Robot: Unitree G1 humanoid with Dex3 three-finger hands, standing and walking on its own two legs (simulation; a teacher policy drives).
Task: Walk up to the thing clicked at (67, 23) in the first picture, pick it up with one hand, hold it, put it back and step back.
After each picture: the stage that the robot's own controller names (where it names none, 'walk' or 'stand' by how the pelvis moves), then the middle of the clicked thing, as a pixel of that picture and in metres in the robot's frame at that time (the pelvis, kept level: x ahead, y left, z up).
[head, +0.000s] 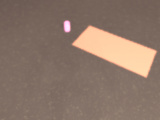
stand; (67, 26) +1.64 +0.20 -0.72
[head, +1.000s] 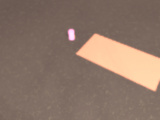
walk; (71, 34) +1.52 +0.24 -0.72
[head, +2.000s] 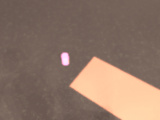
walk; (65, 59) +1.03 +0.24 -0.72
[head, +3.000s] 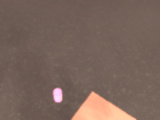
walk; (57, 95) +0.66 +0.21 -0.70
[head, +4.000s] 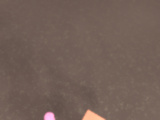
stand; (49, 119) +0.43 +0.20 -0.70
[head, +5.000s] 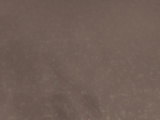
stand; out of the picture +0.39 +0.21 -0.72
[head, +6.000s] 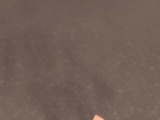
walk; out of the picture +0.35 +0.24 -0.71
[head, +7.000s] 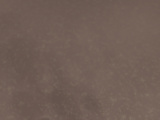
walk; out of the picture +0.38 +0.18 -0.71
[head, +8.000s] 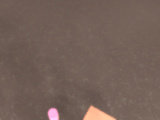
stand; (53, 115) +0.47 +0.21 -0.70
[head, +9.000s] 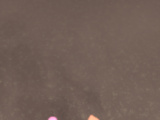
stand; out of the picture +0.45 +0.21 -0.72
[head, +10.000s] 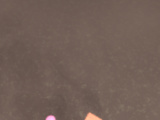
stand; out of the picture +0.44 +0.22 -0.73
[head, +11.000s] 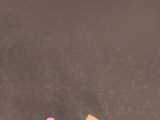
stand; out of the picture +0.43 +0.23 -0.73
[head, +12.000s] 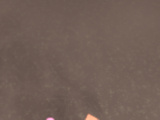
stand; out of the picture +0.43 +0.23 -0.73
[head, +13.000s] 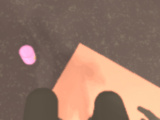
go down; (28, 55) +0.50 +0.25 -0.41
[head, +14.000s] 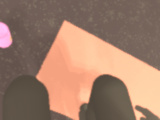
go down; (1, 35) +0.50 +0.29 -0.30
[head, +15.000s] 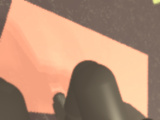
close in; out of the picture +0.47 +0.34 -0.23
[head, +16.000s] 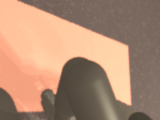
close; out of the picture +0.46 +0.35 -0.23
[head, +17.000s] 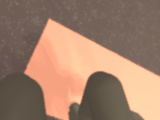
lift; out of the picture +0.41 +0.32 -0.13
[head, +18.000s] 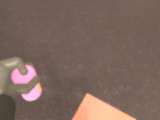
hold; (27, 83) +0.33 +0.18 +0.00
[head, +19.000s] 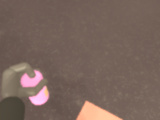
hold; (35, 88) +0.33 +0.16 -0.02
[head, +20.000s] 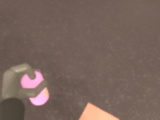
hold; (36, 88) +0.33 +0.17 -0.02
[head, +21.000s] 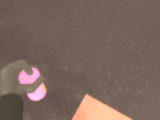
crouch; (33, 84) +0.35 +0.18 -0.05
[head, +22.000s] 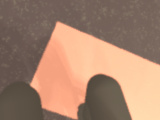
lower; out of the picture +0.53 +0.33 -0.26
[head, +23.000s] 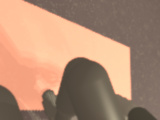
lower; out of the picture +0.54 +0.46 -0.26
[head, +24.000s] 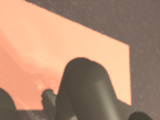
lower; out of the picture +0.54 +0.46 -0.25
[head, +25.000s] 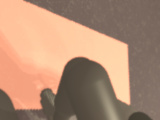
lower; out of the picture +0.55 +0.45 -0.26
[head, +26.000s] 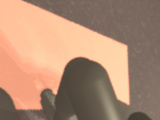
lower; out of the picture +0.56 +0.43 -0.26
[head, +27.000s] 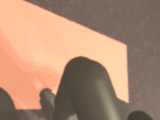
loosen; out of the picture +0.57 +0.42 -0.26
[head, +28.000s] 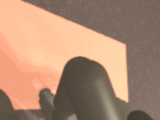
withdraw; out of the picture +0.59 +0.41 -0.26
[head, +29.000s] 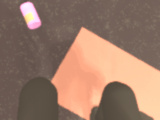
walk; (30, 16) +0.66 +0.28 -0.37
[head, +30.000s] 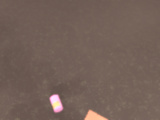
stand; (56, 103) +0.60 +0.18 -0.69
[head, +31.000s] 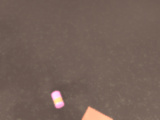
stand; (57, 99) +0.62 +0.18 -0.69
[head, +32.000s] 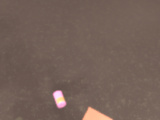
stand; (59, 99) +0.62 +0.16 -0.69
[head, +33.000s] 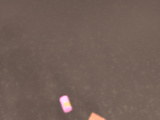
stand; (65, 104) +0.64 +0.15 -0.75
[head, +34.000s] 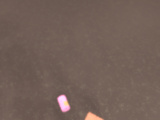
stand; (63, 103) +0.62 +0.15 -0.75
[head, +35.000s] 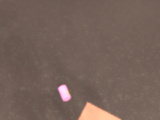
walk; (64, 93) +0.64 +0.14 -0.74
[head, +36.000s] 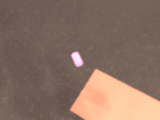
walk; (77, 59) +0.89 +0.06 -0.72
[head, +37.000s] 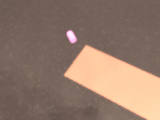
walk; (71, 36) +1.26 +0.12 -0.73
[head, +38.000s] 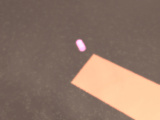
stand; (80, 45) +1.28 +0.04 -0.73
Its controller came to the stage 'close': yes
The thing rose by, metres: 0.69
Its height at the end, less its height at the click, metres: -0.02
